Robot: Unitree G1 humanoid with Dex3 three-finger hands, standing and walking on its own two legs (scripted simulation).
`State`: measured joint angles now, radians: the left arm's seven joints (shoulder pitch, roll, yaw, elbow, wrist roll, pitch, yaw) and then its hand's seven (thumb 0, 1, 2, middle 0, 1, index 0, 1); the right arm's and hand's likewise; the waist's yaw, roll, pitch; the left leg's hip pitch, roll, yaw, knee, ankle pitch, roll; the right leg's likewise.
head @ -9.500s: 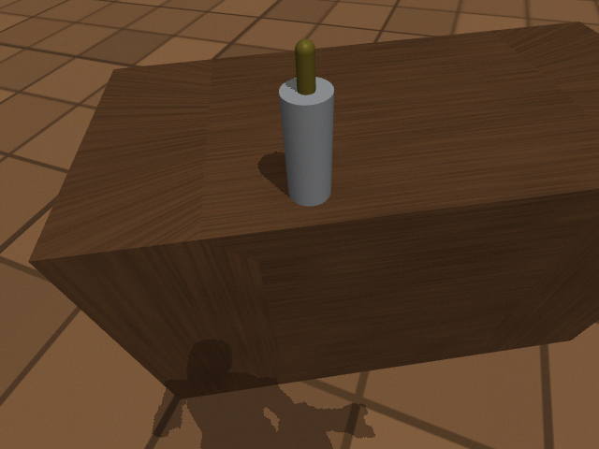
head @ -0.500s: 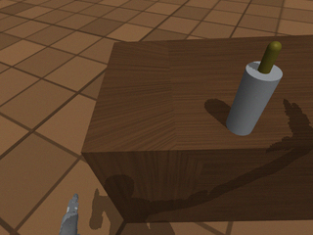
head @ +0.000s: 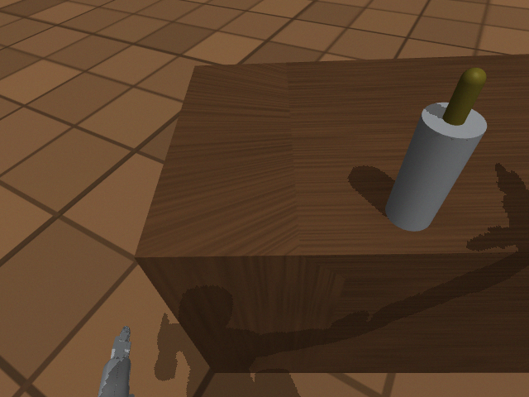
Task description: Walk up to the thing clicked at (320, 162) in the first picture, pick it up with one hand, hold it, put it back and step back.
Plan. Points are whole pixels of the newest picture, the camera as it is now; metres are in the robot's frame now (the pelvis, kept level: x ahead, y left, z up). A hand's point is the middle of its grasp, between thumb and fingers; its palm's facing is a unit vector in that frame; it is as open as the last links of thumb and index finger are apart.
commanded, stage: go down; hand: right
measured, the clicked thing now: (435, 156) +0.41 -0.21 +0.16
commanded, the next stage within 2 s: approach in 0.92 s
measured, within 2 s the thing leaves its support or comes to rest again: neither
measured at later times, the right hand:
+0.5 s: hand out of the picture +0.35 -0.39 +0.22, palm faces +0.19 +0.98 +0.00, open 17.5 cm
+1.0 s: hand out of the picture +0.34 -0.39 +0.22, palm faces +0.19 +0.98 +0.00, open 17.5 cm
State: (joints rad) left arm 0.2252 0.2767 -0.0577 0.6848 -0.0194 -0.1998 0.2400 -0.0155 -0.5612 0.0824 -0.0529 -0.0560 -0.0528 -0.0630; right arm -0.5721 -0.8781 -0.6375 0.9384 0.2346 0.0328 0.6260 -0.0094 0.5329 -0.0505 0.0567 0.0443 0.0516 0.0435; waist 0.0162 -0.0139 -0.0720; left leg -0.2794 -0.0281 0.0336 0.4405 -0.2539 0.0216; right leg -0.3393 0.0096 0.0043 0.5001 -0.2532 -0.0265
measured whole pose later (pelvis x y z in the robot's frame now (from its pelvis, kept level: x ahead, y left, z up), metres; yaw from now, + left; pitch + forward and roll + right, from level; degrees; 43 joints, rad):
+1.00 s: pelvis +0.00 +0.00 +0.00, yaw +0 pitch +6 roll +1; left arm 0.25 0.28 -0.08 0.67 -0.03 -0.19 0.25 -0.01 -0.54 0.06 -0.05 -0.05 -0.05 -0.05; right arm -0.62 -0.93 -0.61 0.97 0.24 0.11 0.66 -0.01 0.54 -0.05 0.06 0.05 0.05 0.05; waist 0.02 -0.02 -0.08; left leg -0.29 -0.03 0.04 0.45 -0.26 0.02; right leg -0.36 0.01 0.01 0.51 -0.26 -0.02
